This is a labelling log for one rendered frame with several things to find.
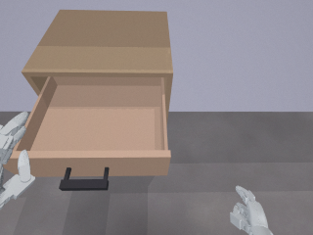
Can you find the cabinet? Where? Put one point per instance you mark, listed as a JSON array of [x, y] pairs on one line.
[[103, 43]]

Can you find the handle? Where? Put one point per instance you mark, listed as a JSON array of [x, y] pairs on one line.
[[84, 184]]

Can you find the drawer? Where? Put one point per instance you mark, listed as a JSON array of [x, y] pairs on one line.
[[88, 123]]

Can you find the left robot hand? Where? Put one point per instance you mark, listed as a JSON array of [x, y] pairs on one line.
[[10, 135]]

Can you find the right robot hand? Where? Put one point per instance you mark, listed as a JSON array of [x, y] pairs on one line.
[[244, 217]]

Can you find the right robot forearm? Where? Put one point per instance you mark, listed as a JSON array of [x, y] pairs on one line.
[[259, 230]]

